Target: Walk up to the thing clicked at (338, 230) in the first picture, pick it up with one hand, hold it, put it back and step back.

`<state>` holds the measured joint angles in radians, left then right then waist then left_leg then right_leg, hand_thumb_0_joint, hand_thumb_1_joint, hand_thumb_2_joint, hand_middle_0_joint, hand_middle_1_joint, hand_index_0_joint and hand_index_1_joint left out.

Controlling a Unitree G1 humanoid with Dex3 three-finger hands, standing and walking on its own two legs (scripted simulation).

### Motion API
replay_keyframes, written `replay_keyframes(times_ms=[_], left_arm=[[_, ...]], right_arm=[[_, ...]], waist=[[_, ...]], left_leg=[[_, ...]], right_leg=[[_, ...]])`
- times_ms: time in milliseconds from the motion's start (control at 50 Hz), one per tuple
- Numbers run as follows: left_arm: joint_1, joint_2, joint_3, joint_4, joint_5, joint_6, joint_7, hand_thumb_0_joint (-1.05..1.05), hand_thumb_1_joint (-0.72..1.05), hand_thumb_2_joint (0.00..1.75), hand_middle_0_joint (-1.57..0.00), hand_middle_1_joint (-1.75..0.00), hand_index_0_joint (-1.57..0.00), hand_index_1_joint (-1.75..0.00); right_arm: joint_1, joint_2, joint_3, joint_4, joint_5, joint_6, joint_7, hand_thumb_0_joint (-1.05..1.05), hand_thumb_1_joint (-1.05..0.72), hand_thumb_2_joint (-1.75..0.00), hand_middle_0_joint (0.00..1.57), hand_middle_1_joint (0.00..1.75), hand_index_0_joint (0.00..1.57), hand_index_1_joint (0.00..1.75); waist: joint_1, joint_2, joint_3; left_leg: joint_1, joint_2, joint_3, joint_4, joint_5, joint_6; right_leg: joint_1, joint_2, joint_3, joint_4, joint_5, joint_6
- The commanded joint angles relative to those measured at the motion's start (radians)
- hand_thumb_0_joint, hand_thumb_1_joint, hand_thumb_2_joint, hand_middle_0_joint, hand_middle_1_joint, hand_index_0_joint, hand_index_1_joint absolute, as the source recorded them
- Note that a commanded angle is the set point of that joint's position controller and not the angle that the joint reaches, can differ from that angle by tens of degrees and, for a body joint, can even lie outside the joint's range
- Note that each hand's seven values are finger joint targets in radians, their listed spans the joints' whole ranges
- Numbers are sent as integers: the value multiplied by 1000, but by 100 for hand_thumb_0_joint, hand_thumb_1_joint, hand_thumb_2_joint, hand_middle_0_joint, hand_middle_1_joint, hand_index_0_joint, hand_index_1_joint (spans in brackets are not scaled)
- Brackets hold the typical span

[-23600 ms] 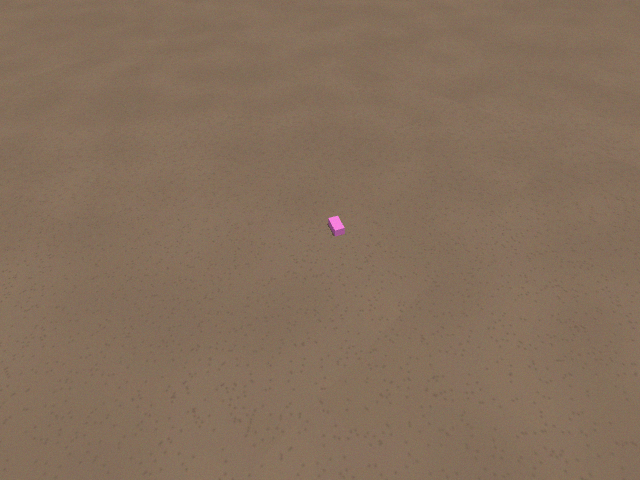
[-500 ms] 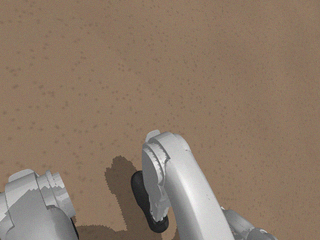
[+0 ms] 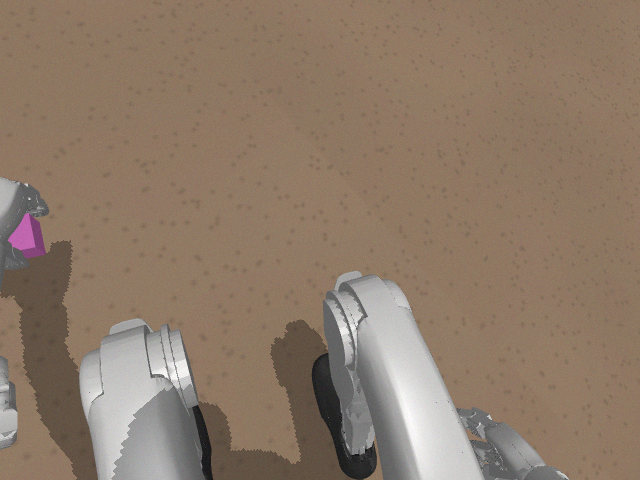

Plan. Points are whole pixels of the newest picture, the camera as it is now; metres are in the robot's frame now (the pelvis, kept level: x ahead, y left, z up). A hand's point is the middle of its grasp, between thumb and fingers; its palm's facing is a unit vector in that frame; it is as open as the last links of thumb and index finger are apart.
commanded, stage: settle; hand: left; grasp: from above
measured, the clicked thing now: out of the picture +0.45 +0.34 -0.20
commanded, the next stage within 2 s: lift in 0.12 s
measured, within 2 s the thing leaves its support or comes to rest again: neither
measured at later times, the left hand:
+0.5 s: hand out of the picture +0.43 +0.33 -0.10, palm faces -0.45 -0.08 -0.89, open 7.5 cm
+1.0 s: hand out of the picture +0.36 +0.32 +0.08, palm faces -0.41 -0.10 -0.90, open 7.5 cm
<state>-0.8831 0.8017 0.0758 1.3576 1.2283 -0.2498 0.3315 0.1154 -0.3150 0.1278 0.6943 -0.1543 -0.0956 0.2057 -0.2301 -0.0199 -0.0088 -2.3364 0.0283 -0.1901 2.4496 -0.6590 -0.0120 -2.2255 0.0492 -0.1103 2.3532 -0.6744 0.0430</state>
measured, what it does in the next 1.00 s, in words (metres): rises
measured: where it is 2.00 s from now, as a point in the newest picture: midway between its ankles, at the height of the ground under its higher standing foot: (276, 462)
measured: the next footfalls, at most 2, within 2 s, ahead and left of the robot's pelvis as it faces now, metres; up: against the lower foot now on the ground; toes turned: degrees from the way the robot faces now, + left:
none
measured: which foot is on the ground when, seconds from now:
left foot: down 0.00-1.00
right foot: down 0.00-1.00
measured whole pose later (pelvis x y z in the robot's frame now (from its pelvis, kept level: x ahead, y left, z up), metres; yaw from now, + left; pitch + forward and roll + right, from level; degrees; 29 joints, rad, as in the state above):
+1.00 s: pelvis -0.01 +0.00 +0.17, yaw +6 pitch +30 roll -5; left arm -0.49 0.60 -0.03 0.73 1.03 -0.11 0.06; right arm 0.15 -0.26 -0.02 0.65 0.00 0.03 0.03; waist -0.09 0.04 -0.18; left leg -1.83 0.04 -0.08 1.91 -0.60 0.00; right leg -1.76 0.02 -0.04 1.86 -0.62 0.03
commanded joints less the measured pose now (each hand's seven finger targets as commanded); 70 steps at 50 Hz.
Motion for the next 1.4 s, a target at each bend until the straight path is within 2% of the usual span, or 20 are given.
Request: replay_keyframes(times_ms=[0,160,180,240,280,340,400,480,500,540,580,640,700,740,880,1040,1140,1160,1280,1380], left_arm=[[-314,291,46,-186,-11,-7,26,0,82,26,-122,-15,-123,-15],[-328,273,41,-218,-15,7,9,0,86,31,-124,-18,-124,-18],[-328,263,32,-212,-17,10,3,0,90,28,-130,-21,-131,-21],[-312,263,41,-262,-30,22,-14,0,82,30,-121,-13,-122,-13],[-313,246,36,-285,-36,32,-24,0,90,31,-126,-21,-127,-20],[-284,258,58,-327,-61,57,-49,0,89,34,-127,-19,-127,-19],[-257,227,36,-372,-81,72,-99,0,88,35,-127,-20,-127,-20],[-192,220,49,-450,-101,73,-140,0,91,37,-129,-20,-128,-20],[-183,186,24,-469,-111,72,-151,0,88,36,-127,-20,-127,-20],[-174,210,45,-513,-124,70,-160,0,90,37,-128,-21,-127,-21],[-152,151,10,-548,-143,68,-175,0,88,37,-125,-23,-126,-22],[-99,163,29,-588,-162,76,-182,0,88,35,-125,-23,-125,-23],[-56,118,-2,-632,-172,85,-198,0,88,36,-124,-23,-125,-23],[-35,129,7,-670,-182,91,-204,0,86,34,-124,-21,-124,-21],[48,104,8,-811,-210,133,-222,0,89,35,-126,-21,-126,-21],[184,34,-23,-903,-236,172,-254,0,89,34,-125,-21,-125,-21],[270,-4,-32,-915,-246,185,-256,0,90,36,-125,-24,-125,-24],[266,-35,-58,-906,-244,185,-257,0,89,36,-126,-24,-126,-24],[277,-70,-76,-858,-226,170,-230,0,85,33,-120,-26,-121,-25],[267,-107,-104,-783,-204,167,-204,0,80,34,-116,-28,-117,-27]], right_arm=[[196,-235,-85,-9,14,20,-29,0,-91,-90,20,30,20,30],[215,-231,-106,-7,24,49,-60,0,-90,-90,20,30,20,30],[218,-233,-112,-10,26,52,-63,0,-94,-91,20,30,20,30],[220,-230,-124,-13,38,55,-72,0,-89,-89,20,30,20,30],[228,-227,-131,-15,43,62,-75,0,-92,-91,20,30,20,30],[240,-222,-147,-15,60,67,-79,0,-91,-90,20,30,20,30],[248,-206,-162,-22,72,78,-86,0,-91,-91,20,30,20,30],[241,-210,-187,-37,90,88,-96,0,-91,-91,20,30,20,30],[240,-192,-185,-43,95,91,-97,0,-91,-91,20,30,20,30],[239,-192,-192,-53,101,96,-104,0,-91,-90,20,30,20,30],[239,-180,-193,-61,107,96,-109,0,-91,-90,20,30,20,30],[232,-181,-201,-74,119,99,-119,0,-91,-90,20,30,20,30],[215,-172,-208,-86,130,102,-131,0,-91,-90,20,30,20,30],[203,-170,-210,-97,137,104,-142,0,-91,-90,20,30,20,30],[169,-152,-218,-113,156,109,-181,0,-90,-90,20,30,20,30],[128,-123,-209,-129,178,108,-226,0,-90,-90,20,30,20,30],[116,-99,-199,-117,189,94,-253,0,-90,-90,20,30,20,30],[121,-91,-198,-111,190,90,-257,0,-90,-90,20,30,20,30],[119,-84,-200,-97,195,59,-272,0,-90,-90,20,30,20,30],[139,-80,-206,-67,193,40,-271,0,-90,-90,20,30,20,30]], waist=[[0,303,-668],[7,333,-706],[1,311,-694],[31,348,-718],[28,352,-750],[53,361,-773],[51,331,-783],[82,323,-777],[74,322,-777],[85,282,-801],[77,285,-771],[102,241,-793],[105,249,-777],[112,244,-755],[134,224,-789],[143,192,-698],[146,153,-615],[136,143,-587],[149,128,-489],[153,124,-478]], left_leg=[[470,-12,114,-236,138,36],[526,-16,118,-284,134,33],[525,-16,116,-284,124,35],[573,-20,115,-336,101,31],[591,-20,119,-344,117,32],[629,-24,123,-385,143,31],[634,-23,135,-402,144,39],[680,-25,127,-463,124,35],[683,-20,132,-475,123,39],[693,-23,134,-487,118,45],[702,-22,132,-522,105,45],[736,-22,136,-558,100,49],[782,-16,122,-623,71,45],[799,-15,115,-670,29,45],[976,-10,114,-805,67,41],[1144,-7,116,-1025,25,41],[1258,-8,128,-1131,95,36],[1273,-11,142,-1140,114,37],[1387,-12,138,-1296,82,31],[1521,-16,140,-1384,181,19]], right_leg=[[343,34,-46,-261,174,-75],[326,24,-53,-275,180,-79],[315,25,-51,-284,168,-81],[306,15,-58,-290,155,-84],[324,15,-54,-300,176,-82],[343,6,-47,-316,201,-82],[380,7,-31,-356,198,-80],[380,0,-22,-388,170,-87],[409,2,-16,-402,179,-81],[433,3,-9,-434,170,-80],[447,-1,-5,-459,163,-78],[494,1,5,-510,154,-76],[518,3,5,-544,139,-75],[544,3,9,-577,109,-74],[692,1,27,-699,148,-67],[900,0,49,-905,118,-59],[1025,-1,64,-1029,161,-60],[1049,-2,72,-1063,173,-61],[1169,-2,92,-1210,134,-63],[1274,1,96,-1301,212,-63]])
